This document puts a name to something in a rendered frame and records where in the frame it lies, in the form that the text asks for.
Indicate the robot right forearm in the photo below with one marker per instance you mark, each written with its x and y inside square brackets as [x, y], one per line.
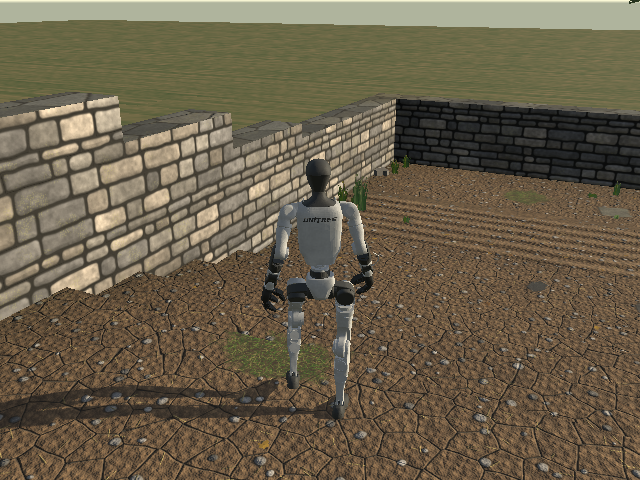
[366, 263]

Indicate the robot left upper arm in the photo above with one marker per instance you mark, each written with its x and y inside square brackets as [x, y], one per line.
[287, 213]

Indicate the left robot hand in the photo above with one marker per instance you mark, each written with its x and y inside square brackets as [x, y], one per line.
[267, 295]

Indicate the robot right thigh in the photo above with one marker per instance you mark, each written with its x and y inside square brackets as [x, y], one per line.
[344, 301]

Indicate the left robot shin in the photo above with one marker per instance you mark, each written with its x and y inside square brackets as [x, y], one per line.
[293, 344]

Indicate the robot right upper arm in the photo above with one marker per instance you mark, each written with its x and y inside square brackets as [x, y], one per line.
[350, 211]

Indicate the right robot hand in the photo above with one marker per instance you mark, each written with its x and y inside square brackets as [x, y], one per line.
[360, 278]

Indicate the robot left forearm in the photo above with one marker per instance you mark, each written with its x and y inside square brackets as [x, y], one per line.
[273, 271]

